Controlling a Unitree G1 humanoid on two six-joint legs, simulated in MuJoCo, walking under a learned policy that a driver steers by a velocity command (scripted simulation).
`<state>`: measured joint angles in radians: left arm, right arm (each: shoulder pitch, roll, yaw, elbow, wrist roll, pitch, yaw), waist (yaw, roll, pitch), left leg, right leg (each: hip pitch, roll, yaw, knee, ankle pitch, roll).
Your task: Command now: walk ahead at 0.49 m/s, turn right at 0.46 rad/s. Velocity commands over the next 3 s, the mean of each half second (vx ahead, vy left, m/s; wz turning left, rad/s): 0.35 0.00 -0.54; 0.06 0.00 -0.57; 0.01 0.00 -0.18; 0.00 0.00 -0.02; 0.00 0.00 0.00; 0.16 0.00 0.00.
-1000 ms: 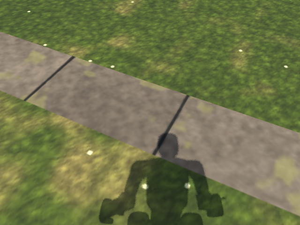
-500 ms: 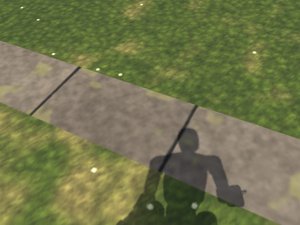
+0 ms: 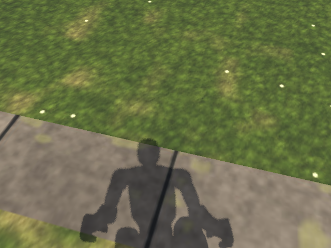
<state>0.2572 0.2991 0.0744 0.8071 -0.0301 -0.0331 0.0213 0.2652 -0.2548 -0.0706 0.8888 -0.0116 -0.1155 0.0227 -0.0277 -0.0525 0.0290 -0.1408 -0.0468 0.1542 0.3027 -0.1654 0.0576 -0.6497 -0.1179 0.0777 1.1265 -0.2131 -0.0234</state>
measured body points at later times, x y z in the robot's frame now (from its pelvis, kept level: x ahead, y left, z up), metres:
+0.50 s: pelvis +0.24 -0.07 -0.01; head +0.29 -0.10 +0.44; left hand +0.45 +0.16 -0.10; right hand +0.32 -0.38 -0.12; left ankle +0.28 +0.10 -0.66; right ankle +0.29 -0.15 -0.74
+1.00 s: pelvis +0.33 -0.04 +0.00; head +0.38 -0.04 +0.44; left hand +0.62 +0.11 -0.11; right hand +0.29 -0.35 -0.09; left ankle +0.42 +0.05 -0.74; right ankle +0.24 -0.14 -0.66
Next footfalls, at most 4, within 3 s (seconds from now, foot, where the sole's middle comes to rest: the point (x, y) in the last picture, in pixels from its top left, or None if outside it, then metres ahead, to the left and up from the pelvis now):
0.30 right None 0.33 -0.16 -0.78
0.80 left None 0.45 0.03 -0.78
1.18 right None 0.27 -0.17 -0.78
1.46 left None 0.42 0.03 -0.78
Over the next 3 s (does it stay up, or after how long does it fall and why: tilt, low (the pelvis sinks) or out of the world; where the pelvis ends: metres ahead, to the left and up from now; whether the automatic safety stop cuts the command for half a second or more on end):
stays up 0.35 -0.10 -0.01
